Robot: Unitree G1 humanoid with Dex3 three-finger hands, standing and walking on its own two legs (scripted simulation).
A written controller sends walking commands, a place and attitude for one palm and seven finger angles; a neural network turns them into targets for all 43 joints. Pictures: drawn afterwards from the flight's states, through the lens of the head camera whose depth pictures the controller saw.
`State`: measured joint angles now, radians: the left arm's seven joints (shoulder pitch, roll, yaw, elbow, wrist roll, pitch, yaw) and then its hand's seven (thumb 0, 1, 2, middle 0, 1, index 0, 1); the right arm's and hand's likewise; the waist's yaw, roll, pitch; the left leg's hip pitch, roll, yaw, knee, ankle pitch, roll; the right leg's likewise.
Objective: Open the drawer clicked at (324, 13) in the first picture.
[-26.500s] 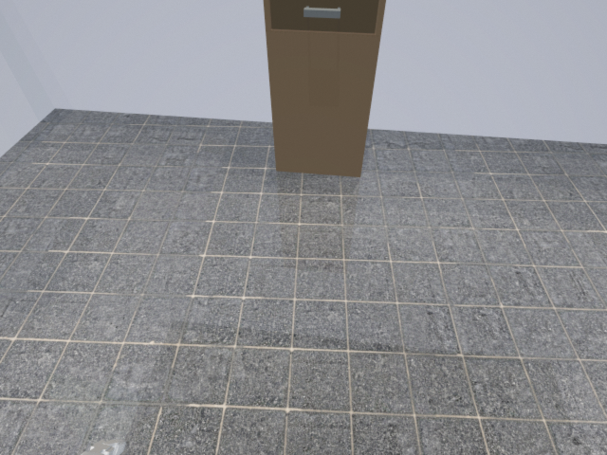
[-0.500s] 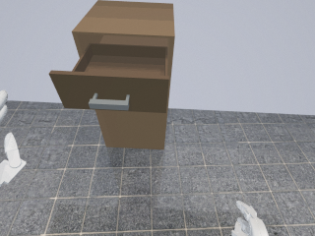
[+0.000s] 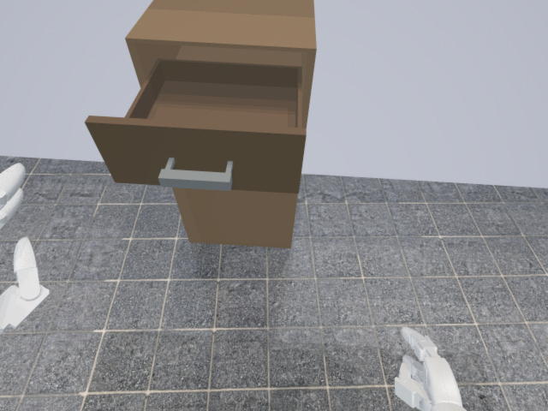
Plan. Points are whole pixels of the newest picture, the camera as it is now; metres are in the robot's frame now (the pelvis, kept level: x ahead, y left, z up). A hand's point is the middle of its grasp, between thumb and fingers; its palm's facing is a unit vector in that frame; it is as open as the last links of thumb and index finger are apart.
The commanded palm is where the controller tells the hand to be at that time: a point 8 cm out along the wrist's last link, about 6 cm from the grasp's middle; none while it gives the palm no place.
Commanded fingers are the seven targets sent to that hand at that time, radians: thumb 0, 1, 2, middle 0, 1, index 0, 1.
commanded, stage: let the arm hang, fingers relaxed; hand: left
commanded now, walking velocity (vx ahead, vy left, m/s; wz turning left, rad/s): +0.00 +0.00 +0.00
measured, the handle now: (198, 172) +0.52 +0.17 +0.01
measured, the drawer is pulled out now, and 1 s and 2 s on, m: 0.30 0.30 0.30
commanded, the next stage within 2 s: look to check the result in 1.14 s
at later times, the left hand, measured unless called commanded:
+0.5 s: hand out of the picture -0.06 +0.19 -0.18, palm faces +0.04 -0.98 -0.20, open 7.1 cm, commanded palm none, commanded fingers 0.00 0.90 0.90 -0.20 -0.30 -0.20 -0.30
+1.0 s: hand out of the picture -0.01 +0.17 -0.18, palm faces +0.02 -0.98 -0.20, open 7.3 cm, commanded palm none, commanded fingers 0.00 0.90 0.90 -0.20 -0.30 -0.20 -0.30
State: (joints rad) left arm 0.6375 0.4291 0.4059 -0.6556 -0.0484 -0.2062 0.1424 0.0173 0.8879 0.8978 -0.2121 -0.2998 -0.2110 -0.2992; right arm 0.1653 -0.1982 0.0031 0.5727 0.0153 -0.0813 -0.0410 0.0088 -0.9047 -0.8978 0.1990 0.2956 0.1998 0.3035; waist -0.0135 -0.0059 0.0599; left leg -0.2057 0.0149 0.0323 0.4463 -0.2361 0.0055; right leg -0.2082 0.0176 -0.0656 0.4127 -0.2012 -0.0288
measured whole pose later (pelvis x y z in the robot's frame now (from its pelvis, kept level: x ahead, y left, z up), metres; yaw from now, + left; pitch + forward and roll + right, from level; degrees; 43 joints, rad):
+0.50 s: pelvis -0.02 +0.00 +0.00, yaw +1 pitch -1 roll -1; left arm 0.33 0.19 0.02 1.08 0.02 0.04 0.01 0.00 0.98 0.90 -0.20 -0.30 -0.20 -0.30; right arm 0.34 -0.16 0.01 1.06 -0.02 0.04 -0.02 0.01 -0.91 -0.90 0.20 0.29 0.20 0.30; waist 0.01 -0.01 0.10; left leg -0.24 0.00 0.01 0.46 -0.21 0.02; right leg -0.22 0.01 -0.09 0.41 -0.17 -0.03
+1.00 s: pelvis -0.02 +0.00 +0.00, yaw -1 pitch -2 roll +0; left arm 0.26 0.13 0.02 1.13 0.02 0.01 0.04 0.02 0.93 0.90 -0.20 -0.30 -0.20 -0.30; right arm 0.32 -0.10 -0.01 1.10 -0.01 0.00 -0.04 0.00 -0.91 -0.90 0.20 0.30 0.20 0.30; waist -0.01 0.02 0.05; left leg -0.20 0.00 0.05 0.43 -0.20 0.02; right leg -0.22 0.01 -0.05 0.43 -0.18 -0.03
